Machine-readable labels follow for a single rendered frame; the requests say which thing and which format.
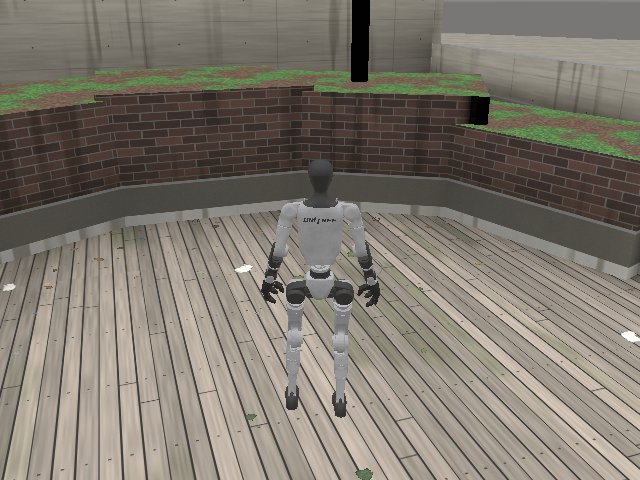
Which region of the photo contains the left robot upper arm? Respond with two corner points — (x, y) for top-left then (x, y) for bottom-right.
(273, 202), (300, 258)

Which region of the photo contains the right robot hand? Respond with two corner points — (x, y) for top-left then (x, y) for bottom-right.
(357, 281), (380, 307)

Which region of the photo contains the robot right forearm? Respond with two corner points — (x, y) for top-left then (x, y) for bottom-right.
(358, 242), (378, 286)

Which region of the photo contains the right robot upper arm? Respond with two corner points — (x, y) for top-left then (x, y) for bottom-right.
(341, 202), (368, 257)

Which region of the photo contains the left robot shin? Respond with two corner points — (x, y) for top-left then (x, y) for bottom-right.
(286, 330), (300, 396)

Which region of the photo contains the robot left forearm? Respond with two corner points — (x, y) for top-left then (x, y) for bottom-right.
(264, 242), (283, 284)

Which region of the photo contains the robot right thigh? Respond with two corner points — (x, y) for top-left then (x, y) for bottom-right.
(332, 280), (354, 353)

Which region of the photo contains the left robot hand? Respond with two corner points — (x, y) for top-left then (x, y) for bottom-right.
(261, 280), (284, 304)

